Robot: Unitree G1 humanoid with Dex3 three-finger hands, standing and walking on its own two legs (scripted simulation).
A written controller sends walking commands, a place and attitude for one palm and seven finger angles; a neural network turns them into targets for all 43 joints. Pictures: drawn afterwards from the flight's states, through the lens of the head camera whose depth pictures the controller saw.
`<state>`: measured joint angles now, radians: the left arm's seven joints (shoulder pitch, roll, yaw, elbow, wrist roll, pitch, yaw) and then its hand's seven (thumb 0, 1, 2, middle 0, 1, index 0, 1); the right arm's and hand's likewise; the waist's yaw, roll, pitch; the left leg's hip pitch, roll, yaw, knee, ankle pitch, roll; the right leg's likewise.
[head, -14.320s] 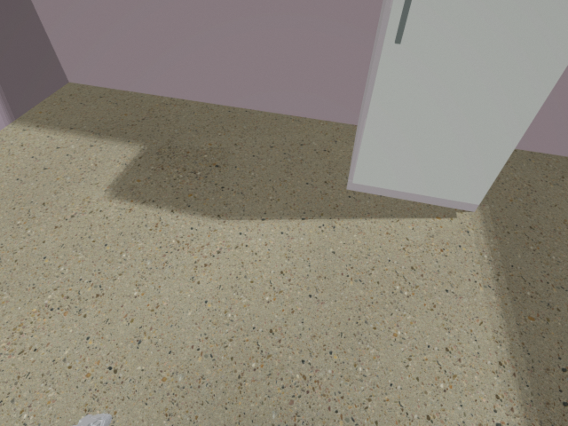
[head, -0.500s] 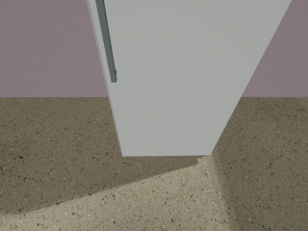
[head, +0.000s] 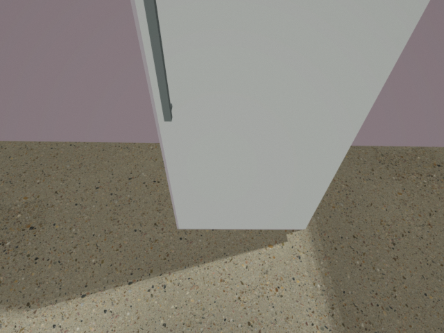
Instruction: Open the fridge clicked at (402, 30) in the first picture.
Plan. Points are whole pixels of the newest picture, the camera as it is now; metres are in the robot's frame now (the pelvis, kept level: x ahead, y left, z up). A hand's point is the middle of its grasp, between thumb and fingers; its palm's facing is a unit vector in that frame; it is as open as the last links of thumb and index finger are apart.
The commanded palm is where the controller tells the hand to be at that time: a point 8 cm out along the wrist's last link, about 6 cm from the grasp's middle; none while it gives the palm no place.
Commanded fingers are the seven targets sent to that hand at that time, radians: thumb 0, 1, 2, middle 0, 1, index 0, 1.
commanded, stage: shuffle to correct the standing spot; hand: left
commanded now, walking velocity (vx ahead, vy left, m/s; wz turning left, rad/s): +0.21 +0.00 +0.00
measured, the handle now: (161, 64) +0.63 +0.18 +0.16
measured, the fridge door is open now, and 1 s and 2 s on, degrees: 0 0 0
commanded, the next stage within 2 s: come to a stop and stand still in 0.52 s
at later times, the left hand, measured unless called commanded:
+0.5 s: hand (137, 323) +0.17 +0.19 -0.17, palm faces +0.04 -0.97 -0.22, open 7.3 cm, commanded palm none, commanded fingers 0.00 0.90 0.90 -0.20 -0.30 -0.20 -0.30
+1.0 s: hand (135, 304) +0.21 +0.20 -0.18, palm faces +0.09 -0.97 -0.21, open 7.4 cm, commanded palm none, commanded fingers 0.00 0.90 0.90 -0.20 -0.30 -0.20 -0.30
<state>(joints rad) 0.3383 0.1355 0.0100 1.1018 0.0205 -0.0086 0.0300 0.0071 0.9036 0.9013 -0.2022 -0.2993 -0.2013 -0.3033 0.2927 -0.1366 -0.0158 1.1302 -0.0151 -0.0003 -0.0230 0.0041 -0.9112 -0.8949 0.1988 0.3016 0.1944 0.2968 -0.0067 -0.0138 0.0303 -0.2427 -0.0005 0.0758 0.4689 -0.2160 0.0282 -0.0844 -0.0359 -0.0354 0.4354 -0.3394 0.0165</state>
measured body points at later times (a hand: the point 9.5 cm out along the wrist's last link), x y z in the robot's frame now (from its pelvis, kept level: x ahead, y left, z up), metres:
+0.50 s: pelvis +0.11 -0.01 -0.01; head +0.14 -0.01 +0.44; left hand +0.17 +0.24 -0.15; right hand +0.02 -0.20 -0.17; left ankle +0.02 +0.10 -0.74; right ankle +0.16 -0.12 -0.74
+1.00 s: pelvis +0.20 +0.01 +0.00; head +0.26 +0.03 +0.45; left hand +0.21 +0.25 -0.16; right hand +0.32 -0.21 -0.14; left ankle +0.22 +0.12 -0.74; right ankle +0.16 -0.12 -0.69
